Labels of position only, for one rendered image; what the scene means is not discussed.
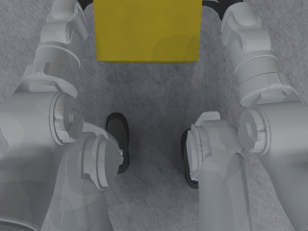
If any carton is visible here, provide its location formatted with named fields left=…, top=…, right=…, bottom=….
left=93, top=0, right=202, bottom=64

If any robot right upper arm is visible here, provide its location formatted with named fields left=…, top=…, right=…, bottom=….
left=238, top=101, right=308, bottom=231

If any robot left hand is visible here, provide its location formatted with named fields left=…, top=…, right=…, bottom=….
left=78, top=0, right=93, bottom=10

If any robot right thigh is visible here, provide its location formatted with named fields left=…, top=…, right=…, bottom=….
left=186, top=119, right=253, bottom=231

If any left robot shin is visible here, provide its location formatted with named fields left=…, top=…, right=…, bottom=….
left=82, top=121, right=124, bottom=177

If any robot right forearm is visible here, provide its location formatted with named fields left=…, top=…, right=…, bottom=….
left=220, top=2, right=308, bottom=108

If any robot left forearm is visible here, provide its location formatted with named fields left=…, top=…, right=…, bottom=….
left=0, top=0, right=90, bottom=137

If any robot left upper arm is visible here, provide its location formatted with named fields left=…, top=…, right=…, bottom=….
left=0, top=91, right=84, bottom=231

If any robot right hand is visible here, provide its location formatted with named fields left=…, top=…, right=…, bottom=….
left=202, top=0, right=244, bottom=21

